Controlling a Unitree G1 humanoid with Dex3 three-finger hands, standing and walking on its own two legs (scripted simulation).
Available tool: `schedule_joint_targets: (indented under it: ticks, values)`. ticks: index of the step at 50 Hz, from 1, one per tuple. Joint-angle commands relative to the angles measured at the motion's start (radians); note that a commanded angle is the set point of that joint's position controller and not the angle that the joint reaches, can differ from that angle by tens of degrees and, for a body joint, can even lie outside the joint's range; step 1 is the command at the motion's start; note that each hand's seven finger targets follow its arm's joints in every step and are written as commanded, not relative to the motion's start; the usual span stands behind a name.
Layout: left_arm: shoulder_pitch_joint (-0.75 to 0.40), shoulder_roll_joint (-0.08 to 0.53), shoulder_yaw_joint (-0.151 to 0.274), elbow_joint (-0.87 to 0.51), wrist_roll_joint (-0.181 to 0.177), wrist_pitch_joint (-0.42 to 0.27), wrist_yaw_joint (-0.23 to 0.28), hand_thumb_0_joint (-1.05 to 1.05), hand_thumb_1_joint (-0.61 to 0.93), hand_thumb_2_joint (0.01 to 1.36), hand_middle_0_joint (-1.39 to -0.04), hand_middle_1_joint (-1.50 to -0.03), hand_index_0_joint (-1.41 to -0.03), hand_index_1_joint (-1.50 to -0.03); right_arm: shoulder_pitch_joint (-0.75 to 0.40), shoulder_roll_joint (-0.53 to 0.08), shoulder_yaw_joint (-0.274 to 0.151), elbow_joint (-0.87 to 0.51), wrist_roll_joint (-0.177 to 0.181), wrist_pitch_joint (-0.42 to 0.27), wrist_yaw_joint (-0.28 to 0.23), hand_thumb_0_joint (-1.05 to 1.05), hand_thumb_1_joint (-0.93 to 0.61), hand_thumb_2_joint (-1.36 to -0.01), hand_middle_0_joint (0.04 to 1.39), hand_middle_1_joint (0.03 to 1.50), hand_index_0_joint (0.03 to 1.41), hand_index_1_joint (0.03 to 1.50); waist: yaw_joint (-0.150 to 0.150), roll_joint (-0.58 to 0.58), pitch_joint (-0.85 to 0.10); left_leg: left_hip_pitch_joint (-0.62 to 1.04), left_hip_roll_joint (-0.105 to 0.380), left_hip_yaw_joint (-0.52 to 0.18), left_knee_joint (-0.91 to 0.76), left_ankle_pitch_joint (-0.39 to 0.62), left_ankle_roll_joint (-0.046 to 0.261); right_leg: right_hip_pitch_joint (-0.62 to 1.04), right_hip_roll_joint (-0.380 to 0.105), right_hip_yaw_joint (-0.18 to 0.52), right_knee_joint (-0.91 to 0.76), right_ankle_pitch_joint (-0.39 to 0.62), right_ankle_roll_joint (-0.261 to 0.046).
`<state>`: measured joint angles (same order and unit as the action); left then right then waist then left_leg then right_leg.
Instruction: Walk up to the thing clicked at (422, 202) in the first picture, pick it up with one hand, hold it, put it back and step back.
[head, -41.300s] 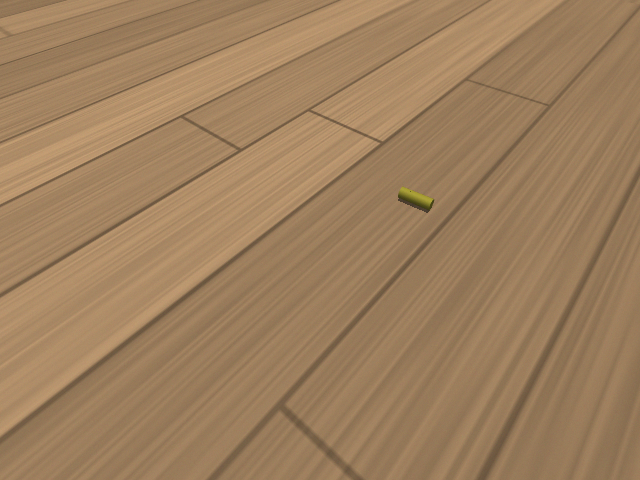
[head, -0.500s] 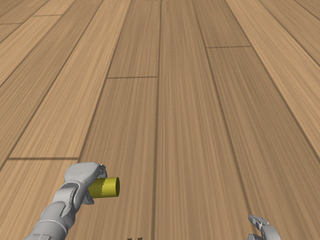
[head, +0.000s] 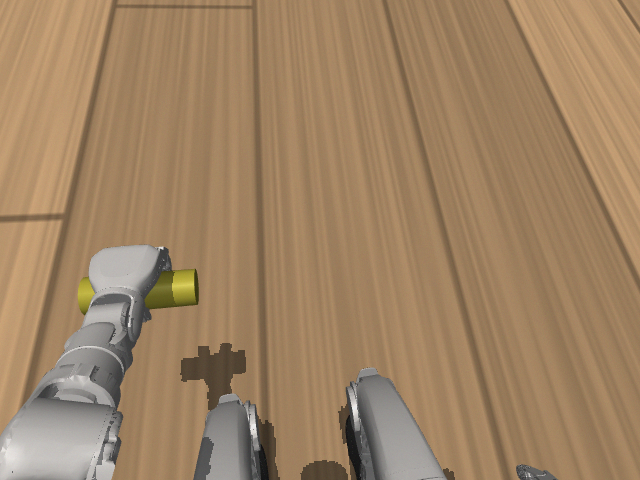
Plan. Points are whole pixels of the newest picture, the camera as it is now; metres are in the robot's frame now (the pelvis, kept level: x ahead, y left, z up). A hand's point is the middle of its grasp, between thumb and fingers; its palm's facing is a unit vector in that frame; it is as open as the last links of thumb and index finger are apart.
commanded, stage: crouch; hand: left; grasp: from above
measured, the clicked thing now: (142, 291) +0.42 +0.22 -0.14
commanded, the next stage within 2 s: lower in 1.34 s
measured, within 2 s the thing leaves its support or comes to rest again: neither
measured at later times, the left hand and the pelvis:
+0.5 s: hand (171, 306) +0.45 +0.23 -0.33, palm faces -0.45 +0.01 -0.89, open 8.5 cm; pelvis -0.02 +0.00 -0.17, yaw -1 degrees
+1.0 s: hand (179, 307) +0.47 +0.23 -0.41, palm faces -0.47 +0.00 -0.88, open 8.5 cm; pelvis -0.03 +0.00 -0.24, yaw -3 degrees
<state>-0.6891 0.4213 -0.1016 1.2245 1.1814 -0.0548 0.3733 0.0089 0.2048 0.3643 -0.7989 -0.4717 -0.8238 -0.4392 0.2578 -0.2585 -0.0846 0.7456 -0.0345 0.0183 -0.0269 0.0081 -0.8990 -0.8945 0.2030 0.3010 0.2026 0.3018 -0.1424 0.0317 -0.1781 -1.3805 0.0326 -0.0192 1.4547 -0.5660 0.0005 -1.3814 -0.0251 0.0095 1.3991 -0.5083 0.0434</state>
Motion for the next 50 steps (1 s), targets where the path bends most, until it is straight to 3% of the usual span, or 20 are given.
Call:
schedule_joint_targets:
  ticks: [1,2,4,6,9,12,14,18,21,26,28,31,32,34,37,40,42,46,48,50]
  values:
    - [-0.368,0.255,0.083,-0.133,-0.002,0.012,0.026,0.0,0.623,0.531,-0.979,-0.537,-1.011,-0.507,0.097,-0.177,-0.051,-0.074,-0.014,-0.036,-0.006,0.0,-0.897,-0.897,0.2,0.299,0.2,0.299,0.003,0.109,-0.579,0.236,-0.032,-0.019,-0.081,0.193,-0.002,0.131,0.029,-0.058,-0.012,0.146,-0.08]
    - [-0.429,0.275,0.087,-0.175,0.002,0.007,0.022,0.0,0.615,0.55,-0.986,-0.526,-1.011,-0.503,0.097,-0.176,-0.051,-0.075,-0.015,-0.037,-0.006,0.0,-0.897,-0.898,0.2,0.299,0.2,0.299,0.0,0.129,-0.603,0.22,-0.032,-0.023,-0.067,0.152,-0.003,0.103,0.03,-0.059,0.009,0.115,-0.082]
    - [-0.414,0.271,0.094,-0.114,-0.003,0.008,0.014,0.0,0.643,0.551,-1.003,-0.529,-1.031,-0.503,0.103,-0.178,-0.044,-0.074,-0.019,-0.041,-0.002,0.0,-0.896,-0.897,0.2,0.299,0.2,0.299,-0.022,0.102,-0.554,0.139,-0.033,-0.03,-0.025,0.09,0.002,0.027,0.026,-0.063,0.04,0.064,-0.08]
    - [-0.423,0.28,0.099,-0.086,-0.004,-0.003,0.005,0.0,0.624,0.541,-0.979,-0.524,-1.01,-0.495,0.107,-0.184,-0.041,-0.072,-0.022,-0.05,0.005,0.0,-0.894,-0.896,0.2,0.299,0.2,0.299,-0.033,0.098,-0.565,0.096,-0.035,-0.041,0.018,0.057,0.004,-0.032,0.024,-0.068,0.089,0.035,-0.081]
    - [-0.482,0.308,0.112,-0.104,0.007,-0.03,0.0,0.0,0.661,0.499,-0.997,-0.511,-1.036,-0.473,0.122,-0.187,-0.034,-0.065,-0.03,-0.066,0.019,0.0,-0.896,-0.897,0.2,0.299,0.2,0.299,-0.053,0.105,-0.627,0.051,-0.04,-0.039,0.11,0.088,0.011,-0.085,0.02,-0.072,0.156,0.061,-0.078]
    - [-0.518,0.348,0.138,-0.11,0.023,-0.056,0.005,0.0,0.685,0.561,-1.019,-0.54,-1.054,-0.508,0.136,-0.198,-0.025,-0.052,-0.042,-0.077,0.036,0.0,-0.897,-0.898,0.2,0.299,0.2,0.299,-0.058,0.14,-0.67,0.016,-0.042,-0.037,0.182,0.133,0.009,-0.144,0.015,-0.073,0.22,0.09,-0.077]
    - [-0.585,0.35,0.135,-0.138,0.034,-0.074,0.011,0.0,0.694,0.59,-1.027,-0.554,-1.06,-0.522,0.143,-0.205,-0.024,-0.045,-0.048,-0.084,0.046,0.0,-0.897,-0.898,0.2,0.299,0.2,0.299,-0.078,0.198,-0.693,0.03,-0.039,-0.048,0.211,0.141,0.001,-0.207,0.013,-0.083,0.265,0.085,-0.081]
    - [-0.615,0.396,0.166,-0.113,0.056,-0.081,0.031,0.0,0.679,0.58,-1.024,-0.544,-1.055,-0.514,0.159,-0.212,-0.017,-0.044,-0.062,-0.09,0.07,0.0,-0.905,-0.902,0.199,0.299,0.2,0.299,-0.085,0.234,-0.737,0.013,-0.042,-0.029,0.293,0.191,0.004,-0.231,0.011,-0.084,0.324,0.127,-0.079]
    - [-0.634,0.417,0.176,-0.094,0.062,-0.078,0.039,0.0,0.668,0.627,-1.036,-0.535,-1.054,-0.519,0.16,-0.21,-0.015,-0.041,-0.067,-0.089,0.082,0.0,-0.906,-0.903,0.2,0.299,0.2,0.299,-0.083,0.232,-0.748,-0.05,-0.046,-0.007,0.346,0.169,0.012,-0.228,0.016,-0.084,0.351,0.127,-0.077]
    - [-0.659,0.443,0.188,-0.071,0.067,-0.072,0.03,0.0,0.697,0.651,-1.054,-0.552,-1.072,-0.534,0.165,-0.222,-0.011,-0.042,-0.074,-0.084,0.099,0.0,-0.907,-0.903,0.2,0.299,0.2,0.299,-0.097,0.256,-0.743,-0.093,-0.043,-0.005,0.402,0.187,0.012,-0.264,0.017,-0.092,0.411,0.142,-0.076]
    - [-0.63,0.426,0.179,-0.034,0.066,-0.073,0.02,0.0,0.726,0.641,-1.058,-0.572,-1.085,-0.546,0.169,-0.222,-0.007,-0.044,-0.077,-0.084,0.108,0.0,-0.907,-0.902,0.2,0.299,0.2,0.299,-0.108,0.253,-0.698,-0.11,-0.04,-0.011,0.425,0.202,0.01,-0.29,0.014,-0.097,0.43,0.15,-0.074]
    - [-0.667,0.449,0.176,-0.029,0.065,-0.08,0.007,0.0,0.711,0.633,-1.042,-0.581,-1.07,-0.552,0.164,-0.227,-0.006,-0.043,-0.078,-0.077,0.115,0.0,-0.908,-0.902,0.2,0.299,0.2,0.299,-0.124,0.225,-0.697,-0.187,-0.043,-0.002,0.466,0.175,0.019,-0.275,0.022,-0.096,0.458,0.155,-0.07]
    - [-0.674,0.478,0.187,-0.02,0.066,-0.084,0.006,0.0,0.681,0.627,-1.022,-0.575,-1.05,-0.547,0.159,-0.231,-0.006,-0.041,-0.075,-0.075,0.115,0.0,-0.909,-0.902,0.2,0.299,0.2,0.299,-0.116,0.222,-0.678,-0.217,-0.045,0.003,0.473,0.156,0.021,-0.283,0.022,-0.093,0.459,0.143,-0.069]
    - [-0.69,0.466,0.184,-0.007,0.066,-0.089,0.002,0.0,0.702,0.606,-1.029,-0.575,-1.062,-0.542,0.165,-0.23,0.002,-0.041,-0.08,-0.075,0.119,0.0,-0.907,-0.902,0.2,0.299,0.2,0.299,-0.124,0.246,-0.643,-0.227,-0.045,-0.001,0.481,0.138,0.015,-0.33,0.02,-0.099,0.48,0.117,-0.072]
    - [-0.693,0.494,0.188,0.018,0.077,-0.101,-0.002,0.0,0.692,0.596,-1.03,-0.561,-1.059,-0.532,0.165,-0.243,0.004,-0.04,-0.081,-0.073,0.126,0.0,-0.909,-0.903,0.2,0.299,0.2,0.299,-0.132,0.249,-0.632,-0.239,-0.045,-0.006,0.498,0.119,0.013,-0.36,0.021,-0.109,0.505,0.096,-0.075]
    - [-0.738,0.526,0.2,0.017,0.082,-0.112,0.006,0.0,0.696,0.594,-1.025,-0.567,-1.057,-0.535,0.167,-0.25,0.01,-0.039,-0.085,-0.07,0.13,0.0,-0.908,-0.903,0.2,0.3,0.2,0.3,-0.135,0.28,-0.649,-0.239,-0.045,-0.006,0.521,0.116,0.012,-0.386,0.022,-0.113,0.53,0.094,-0.076]
    - [-0.739,0.509,0.185,0.046,0.09,-0.116,0.007,0.0,0.695,0.587,-1.022,-0.572,-1.056,-0.539,0.168,-0.25,0.017,-0.038,-0.088,-0.07,0.133,0.0,-0.91,-0.903,0.2,0.3,0.2,0.3,-0.155,0.264,-0.63,-0.262,-0.045,-0.01,0.539,0.106,0.014,-0.403,0.024,-0.118,0.545,0.09,-0.075]
    - [-0.757,0.581,0.221,0.06,0.105,-0.124,0.019,0.0,0.694,0.573,-1.028,-0.548,-1.058,-0.517,0.187,-0.269,0.031,-0.035,-0.094,-0.067,0.138,0.0,-0.909,-0.903,0.2,0.3,0.2,0.3,-0.148,0.285,-0.65,-0.275,-0.046,-0.013,0.561,0.115,0.013,-0.414,0.021,-0.124,0.574,0.096,-0.074]
    - [-0.779,0.572,0.208,0.057,0.107,-0.13,0.025,0.0,0.694,0.557,-1.021,-0.56,-1.057,-0.524,0.178,-0.265,0.04,-0.04,-0.097,-0.067,0.141,0.0,-0.909,-0.903,0.2,0.3,0.2,0.3,-0.158,0.308,-0.652,-0.284,-0.047,-0.011,0.571,0.1,0.013,-0.424,0.028,-0.131,0.586,0.085,-0.077]
    - [-0.749,0.59,0.218,0.108,0.112,-0.127,0.035,0.0,0.693,0.548,-1.022,-0.551,-1.056,-0.516,0.185,-0.268,0.051,-0.035,-0.099,-0.066,0.141,0.0,-0.91,-0.903,0.2,0.3,0.2,0.3,-0.159,0.278,-0.603,-0.325,-0.049,-0.011,0.58,0.077,0.017,-0.437,0.028,-0.134,0.587,0.068,-0.073]
